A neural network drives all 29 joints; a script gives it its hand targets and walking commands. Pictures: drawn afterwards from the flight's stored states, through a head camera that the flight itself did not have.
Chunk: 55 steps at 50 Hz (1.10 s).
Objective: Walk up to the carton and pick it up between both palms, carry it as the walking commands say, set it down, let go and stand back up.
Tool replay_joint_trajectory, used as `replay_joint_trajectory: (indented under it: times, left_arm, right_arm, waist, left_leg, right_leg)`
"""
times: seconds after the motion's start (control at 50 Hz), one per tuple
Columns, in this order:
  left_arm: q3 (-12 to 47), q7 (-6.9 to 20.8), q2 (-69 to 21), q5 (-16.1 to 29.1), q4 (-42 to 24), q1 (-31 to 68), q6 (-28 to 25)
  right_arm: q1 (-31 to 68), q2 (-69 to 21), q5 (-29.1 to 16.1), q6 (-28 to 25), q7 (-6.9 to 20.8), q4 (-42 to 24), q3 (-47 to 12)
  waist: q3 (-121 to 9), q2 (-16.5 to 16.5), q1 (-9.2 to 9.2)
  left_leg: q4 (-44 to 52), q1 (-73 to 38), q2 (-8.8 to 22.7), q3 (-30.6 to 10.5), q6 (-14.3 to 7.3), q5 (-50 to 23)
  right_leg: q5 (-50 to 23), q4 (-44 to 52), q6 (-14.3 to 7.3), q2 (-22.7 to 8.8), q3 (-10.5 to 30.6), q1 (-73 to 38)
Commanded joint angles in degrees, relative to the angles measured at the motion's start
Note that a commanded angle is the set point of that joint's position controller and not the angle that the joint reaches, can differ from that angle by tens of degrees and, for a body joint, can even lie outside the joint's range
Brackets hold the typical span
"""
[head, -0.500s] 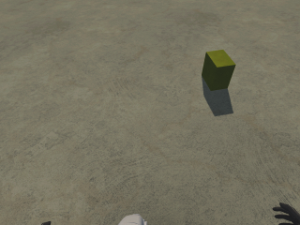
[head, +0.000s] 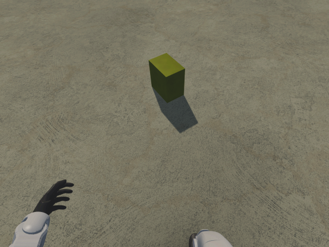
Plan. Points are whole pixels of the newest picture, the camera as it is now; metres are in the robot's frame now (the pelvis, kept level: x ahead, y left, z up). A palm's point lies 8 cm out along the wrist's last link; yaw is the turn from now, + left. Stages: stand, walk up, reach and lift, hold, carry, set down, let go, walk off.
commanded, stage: walk up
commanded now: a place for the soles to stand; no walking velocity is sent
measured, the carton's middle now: (166, 78) +1.39 -0.07 -0.62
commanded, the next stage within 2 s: none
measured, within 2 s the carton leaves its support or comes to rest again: neither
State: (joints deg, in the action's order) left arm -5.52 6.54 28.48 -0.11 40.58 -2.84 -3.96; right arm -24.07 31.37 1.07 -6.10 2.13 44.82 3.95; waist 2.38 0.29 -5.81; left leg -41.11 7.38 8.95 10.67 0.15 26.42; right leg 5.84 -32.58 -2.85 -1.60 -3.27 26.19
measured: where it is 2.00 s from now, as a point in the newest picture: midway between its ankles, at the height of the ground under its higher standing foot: (169, 145)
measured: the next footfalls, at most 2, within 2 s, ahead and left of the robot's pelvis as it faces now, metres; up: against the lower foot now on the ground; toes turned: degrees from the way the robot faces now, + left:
left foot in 0.34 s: +0.32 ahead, +0.14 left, +0.00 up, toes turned +3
right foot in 0.68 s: +0.45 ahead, -0.14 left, +0.00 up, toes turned -8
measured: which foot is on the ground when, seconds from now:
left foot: up 0.00-0.32, down 0.34-0.70, up 0.72-1.00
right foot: down 0.00-0.34, up 0.36-0.66, down 0.68-1.00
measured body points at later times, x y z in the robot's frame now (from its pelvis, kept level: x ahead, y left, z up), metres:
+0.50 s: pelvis +0.23 +0.02 +0.01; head +0.24 +0.04 +0.46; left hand +0.34 +0.35 -0.09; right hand +0.32 -0.34 -0.04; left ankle +0.28 +0.13 -0.72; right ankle +0.23 -0.12 -0.67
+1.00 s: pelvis +0.44 -0.01 +0.01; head +0.45 -0.01 +0.46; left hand +0.52 +0.34 -0.07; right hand +0.54 -0.35 -0.08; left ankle +0.54 +0.12 -0.71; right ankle +0.41 -0.14 -0.72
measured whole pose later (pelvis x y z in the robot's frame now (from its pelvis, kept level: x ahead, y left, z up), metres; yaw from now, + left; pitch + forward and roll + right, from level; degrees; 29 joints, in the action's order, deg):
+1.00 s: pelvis +0.44 -0.01 +0.01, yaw -3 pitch +0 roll -1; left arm -4.3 3.1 29.4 -0.4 43.1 -18.7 -5.8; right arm -14.7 27.9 0.7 -5.1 5.0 45.2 3.8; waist 1.9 -1.1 2.7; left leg -36.0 25.8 4.3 3.8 -1.0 14.2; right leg 20.2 -34.1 -0.7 -3.0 -5.3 13.6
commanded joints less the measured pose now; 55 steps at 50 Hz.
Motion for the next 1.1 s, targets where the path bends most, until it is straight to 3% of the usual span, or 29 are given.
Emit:
replay_joint_trajectory:
  times: [0.0, 0.02, 0.04, 0.06, 0.1, 0.14, 0.24, 0.3, 0.32, 0.34, 0.36, 0.38, 0.42, 0.46, 0.58, 0.62, 0.66, 0.68, 0.7, 0.72, 0.76, 0.82, 0.94, 0.98, 1.0, 1.02, 1.04, 1.06, 1.08]
  left_arm:
    - [-5.3, -2.8, 18.9, 1.0, -0.3, -18.4, -0.6]
    - [-4.8, -3.3, 16.3, 1.3, -1.0, -15.7, -0.7]
    - [-3.9, -3.6, 13.6, 1.3, -1.8, -13.9, -1.0]
    - [-3.4, -3.7, 12.0, 1.3, -2.2, -12.3, -1.2]
    - [-2.9, -3.6, 11.3, 0.6, -2.7, -10.9, -1.7]
    - [-2.9, -3.2, 11.9, 0.1, -2.6, -11.9, -2.2]
    - [-2.0, -2.4, 12.5, 0.2, -2.9, -9.5, -2.5]
    - [-0.1, -2.6, 9.8, -0.5, -2.7, -10.3, -2.5]
    - [0.9, -2.8, 7.8, -0.5, -2.8, -11.3, -2.7]
    - [1.7, -3.2, 4.9, 0.1, -3.5, -13.6, -2.7]
    - [0.7, -4.1, 10.7, 0.0, -1.8, -13.9, -2.4]
    - [0.2, -4.1, 12.4, 0.2, -0.2, -13.9, -2.3]
    - [-0.1, -3.7, 11.5, -0.2, 1.5, -15.6, -2.4]
    - [-0.1, -2.7, 9.4, -0.2, 2.6, -15.9, -1.9]
    - [-0.9, -1.1, 7.3, -0.4, 1.5, -9.7, -1.9]
    - [-1.5, -1.3, 7.0, -0.4, 2.2, -10.5, -2.1]
    - [-2.6, -2.3, 8.7, -0.6, 3.4, -15.0, -2.3]
    - [-3.8, -3.1, 11.8, -0.6, 4.4, -21.2, -2.7]
    - [-4.9, -3.7, 17.5, -0.9, 3.5, -23.7, -3.1]
    - [-4.4, -4.0, 17.4, 0.1, 2.3, -21.0, -3.0]
    - [-3.3, -4.5, 13.4, 0.7, 0.7, -16.7, -2.8]
    - [-2.6, -4.4, 11.9, 0.0, 0.1, -14.5, -2.9]
    - [-1.9, -3.5, 13.2, -0.1, -1.3, -11.5, -2.7]
    - [-0.5, -3.5, 10.8, -0.3, -1.6, -11.3, -2.2]
    - [0.5, -3.7, 8.6, -0.5, -1.9, -11.9, -2.3]
    - [1.6, -3.8, 5.4, -0.1, -2.9, -12.0, -2.4]
    - [1.1, -4.6, 8.0, -0.1, -2.7, -11.5, -2.1]
    - [0.5, -5.0, 11.2, 0.0, -1.2, -11.3, -1.8]
    - [0.3, -4.8, 11.4, 0.1, 0.1, -12.7, -1.9]
  right_arm:
    - [3.6, 9.2, -1.7, -0.6, -0.9, -6.0, 0.7]
    - [5.3, 11.0, -1.8, -0.5, -1.0, -5.0, 1.1]
    - [4.5, 10.1, -1.6, -0.6, -0.8, -4.3, 1.1]
    - [2.7, 9.6, -1.3, -0.4, -0.5, -3.5, 1.3]
    - [-0.6, 8.3, -0.4, 0.0, 0.5, -1.4, 1.7]
    - [2.6, 6.8, -0.1, 0.1, 1.4, -2.9, 1.7]
    - [8.5, 6.0, -0.2, -0.2, 2.9, -4.2, 2.6]
    - [3.6, 7.4, 0.1, -0.8, 2.4, -2.5, 4.1]
    - [-2.5, 9.5, 0.4, -1.3, 1.5, -0.9, 4.9]
    - [-6.0, 15.2, 0.7, -1.8, 0.9, -1.9, 6.1]
    - [-3.3, 15.4, -0.9, -1.7, 0.7, -3.1, 6.2]
    - [0.7, 13.7, -1.6, -1.3, 0.7, -3.6, 5.6]
    - [4.5, 10.6, -1.4, -0.8, 0.4, -4.6, 4.6]
    - [5.4, 10.1, -0.4, -0.8, 0.7, -4.8, 4.2]
    - [7.0, 11.0, -0.4, -0.8, 1.6, -5.4, 3.9]
    - [7.7, 10.8, -0.7, -0.3, 1.8, -5.3, 3.4]
    - [6.0, 7.6, -0.4, 0.1, 1.6, -5.0, 2.0]
    - [6.0, 5.3, -0.4, 0.0, 1.3, -6.0, 1.2]
    - [5.9, 4.3, -1.0, -0.1, 1.2, -7.2, 0.7]
    - [6.7, 8.5, -1.1, 0.5, 0.4, -5.8, 1.4]
    - [5.2, 8.8, -1.4, 0.2, 0.4, -3.6, 1.7]
    - [2.6, 6.7, -0.6, 0.2, 1.5, -0.7, 1.9]
    - [8.4, 4.7, -0.6, 0.5, 2.9, -2.2, 2.2]
    - [5.4, 6.0, -0.3, 0.1, 2.5, -1.1, 3.2]
    - [0.7, 7.8, -0.2, -0.3, 1.8, 0.3, 4.0]
    - [-4.5, 13.1, 0.3, -0.7, 0.9, 0.5, 5.5]
    - [-5.0, 15.9, -0.5, -0.9, 0.7, -0.6, 6.1]
    - [-0.9, 14.2, -1.5, -0.7, 0.5, -1.4, 5.6]
    - [1.5, 12.3, -1.9, -0.3, 0.4, -2.0, 4.9]
  waist:
    - [-14.3, 11.3, 12.68]
    - [-10.4, 5.7, 11.17]
    - [-7.0, 3.7, 9.44]
    - [-5.4, 4.1, 7.77]
    - [-4.5, 6.8, 5.89]
    - [-3.3, 8.0, 6.62]
    - [-0.4, 8.1, 6.32]
    - [-1.5, 2.0, 2.68]
    - [-4.2, -6.3, -0.78]
    - [-7.9, -18.0, -2.12]
    - [-6.7, -8.7, -0.6]
    - [-3.6, -4.8, 1.43]
    - [-0.6, -6.2, 3.61]
    - [-0.4, -9.7, 3.69]
    - [-0.2, -9.1, 3.65]
    - [-1.2, -7.1, 4.94]
    - [-3.5, -1.9, 7.82]
    - [-6.1, 6.8, 11.43]
    - [-8.3, 17.0, 12.53]
    - [-6.3, 9.4, 11.49]
    - [-1.7, 4.4, 8.86]
    - [-1.4, 8.2, 6.98]
    - [-1.1, 9.2, 6.44]
    - [-1.6, 4.5, 3.88]
    - [-3.9, -1.6, 1.12]
    - [-6.8, -15.0, -2.3]
    - [-6.6, -12.8, -2.13]
    - [-3.8, -5.1, 0.13]
    - [-1.7, -4.6, 1.94]
  left_leg:
    - [-30.7, 38.0, -3.9, -10.4, -3.2, 0.8]
    - [-31.2, 37.6, -1.7, -12.6, -3.4, -3.0]
    - [-27.4, 36.2, -0.1, -12.9, -2.9, -5.5]
    - [-22.6, 33.4, 0.7, -13.1, -2.0, -6.2]
    - [-15.3, 25.9, -0.3, -10.8, -0.8, -6.1]
    - [-9.1, 24.6, -0.9, -9.0, -0.4, -6.7]
    - [3.8, 13.9, -3.7, -6.4, -1.0, -17.4]
    - [7.3, -0.6, -6.3, -6.3, -2.5, -13.8]
    - [12.9, -9.1, -3.3, -13.0, -4.8, -4.5]
    - [25.3, -15.5, 14.2, -43.0, -11.6, 13.9]
    - [28.4, -12.2, 17.4, -49.0, -16.4, 19.3]
    - [27.2, -8.6, 15.5, -42.9, -16.5, 15.8]
    - [26.8, -0.6, 11.3, -30.1, -14.2, 5.9]
    - [26.3, 5.1, 8.1, -21.7, -13.3, -2.0]
    - [26.1, 10.6, 5.8, -15.1, -12.0, -0.4]
    - [22.7, 12.6, 4.8, -13.5, -10.7, 0.2]
    - [11.5, 18.1, 2.3, -10.2, -8.5, -3.6]
    - [-3.9, 25.9, -1.6, -6.4, -6.0, -7.5]
    - [-20.0, 37.3, -7.7, -6.2, -3.3, 1.8]
    - [-25.7, 39.7, -5.1, -13.3, -3.5, 3.0]
    - [-22.4, 37.4, -1.2, -15.4, -2.4, -4.6]
    - [-10.4, 27.2, -2.2, -11.2, -0.4, -5.4]
    - [4.7, 13.4, -5.5, -5.2, -0.8, -13.9]
    - [8.6, 2.8, -7.2, -4.7, -2.1, -13.3]
    - [11.5, -5.9, -6.3, -8.1, -3.6, -8.0]
    - [20.9, -14.3, 7.8, -32.1, -9.1, 8.6]
    - [27.5, -13.5, 16.5, -49.3, -16.9, 13.9]
    - [26.2, -9.6, 15.9, -45.3, -18.2, 11.5]
    - [25.2, -5.6, 13.7, -38.4, -17.2, 5.9]
  right_leg:
    - [21.1, 13.3, -14.2, -20.8, 40.2, -39.7]
    - [17.3, 13.3, -14.5, -19.5, 34.4, -34.2]
    - [10.5, 13.0, -13.1, -17.5, 28.1, -28.2]
    - [7.0, 13.0, -11.5, -14.9, 23.2, -23.9]
    - [-0.4, 12.8, -11.5, -11.8, 15.8, -15.9]
    - [5.1, 14.3, -12.7, -12.2, 15.7, -12.6]
    - [22.3, 16.3, -9.4, -11.0, 13.5, -2.4]
    - [22.3, 5.7, -6.8, -8.1, 10.0, 4.1]
    - [15.4, -9.9, -4.8, -4.4, 6.1, 8.2]
    - [20.3, -30.3, -0.2, 2.9, 1.6, 19.3]
    - [22.3, -35.5, 0.5, 2.0, 8.8, 21.6]
    - [18.6, -36.5, 1.0, -0.8, 9.5, 22.0]
    - [16.2, -28.2, 1.9, -4.7, 8.6, 17.0]
    - [15.6, -21.1, 2.5, -4.4, 4.8, 10.0]
    - [6.3, -4.0, 2.3, -2.0, -0.7, -1.0]
    - [3.1, 1.2, 1.8, 0.1, -2.5, -8.2]
    - [7.9, 3.5, 0.2, 1.3, -1.1, -20.7]
    - [17.8, 7.8, -2.9, -5.4, 10.5, -29.8]
    - [32.6, 17.8, -10.8, -21.8, 38.3, -33.3]
    - [33.1, 17.7, -14.1, -23.1, 39.4, -30.7]
    - [22.0, 16.9, -12.7, -19.0, 27.1, -22.8]
    - [3.5, 14.2, -11.2, -13.6, 13.2, -15.2]
    - [16.3, 13.3, -9.0, -12.0, 8.2, -5.9]
    - [20.4, 6.4, -6.8, -9.8, 5.6, 0.4]
    - [16.9, -3.7, -5.1, -7.6, 3.0, 4.6]
    - [18.0, -24.8, -0.9, -1.1, -2.8, 16.2]
    - [24.7, -34.0, 0.4, 1.2, 3.0, 22.8]
    - [21.0, -36.4, 0.8, -2.1, 7.5, 23.2]
    - [18.6, -33.7, 1.2, -4.0, 7.4, 21.7]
